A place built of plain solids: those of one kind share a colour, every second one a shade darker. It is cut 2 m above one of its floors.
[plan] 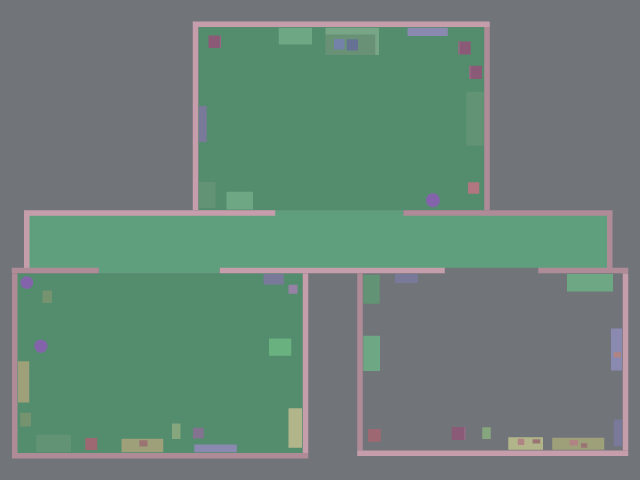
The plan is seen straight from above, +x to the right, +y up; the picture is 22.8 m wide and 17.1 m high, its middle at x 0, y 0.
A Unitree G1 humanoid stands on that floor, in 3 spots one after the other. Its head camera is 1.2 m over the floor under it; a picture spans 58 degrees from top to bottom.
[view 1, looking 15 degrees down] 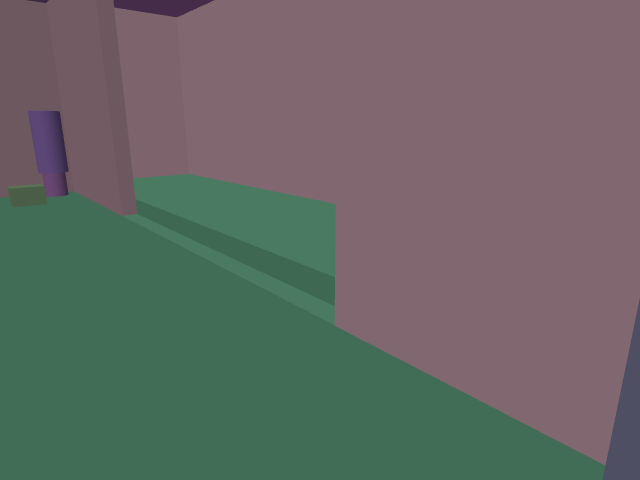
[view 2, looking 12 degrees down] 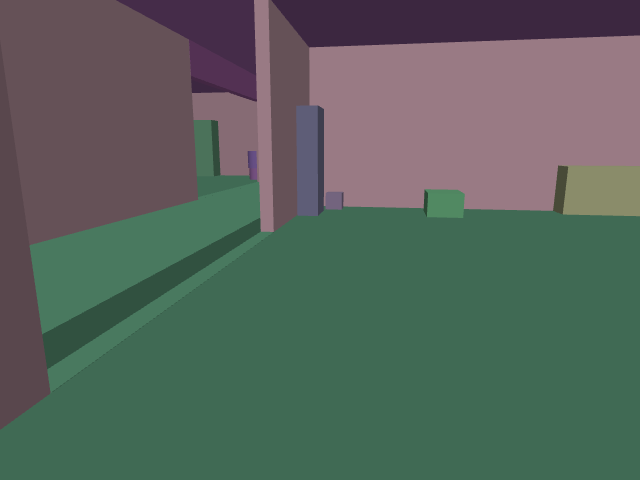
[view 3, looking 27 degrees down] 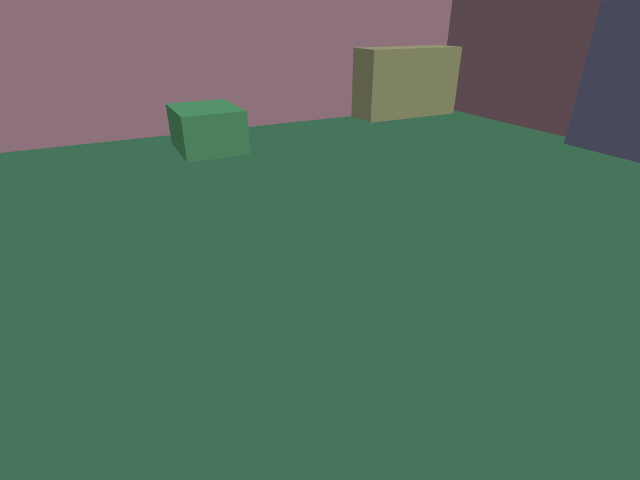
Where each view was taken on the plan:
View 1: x -1.76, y -2.83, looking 140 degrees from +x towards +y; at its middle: floor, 3.84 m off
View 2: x -9.60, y -2.83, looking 9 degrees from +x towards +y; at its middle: floor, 5.77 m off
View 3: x -5.90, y -2.83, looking -27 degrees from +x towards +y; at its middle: floor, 2.64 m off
